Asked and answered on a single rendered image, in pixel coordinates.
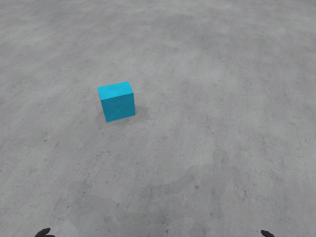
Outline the carton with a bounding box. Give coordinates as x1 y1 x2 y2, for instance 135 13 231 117
98 81 135 122

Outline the left robot hand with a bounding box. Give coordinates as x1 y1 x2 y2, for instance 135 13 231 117
35 227 55 237

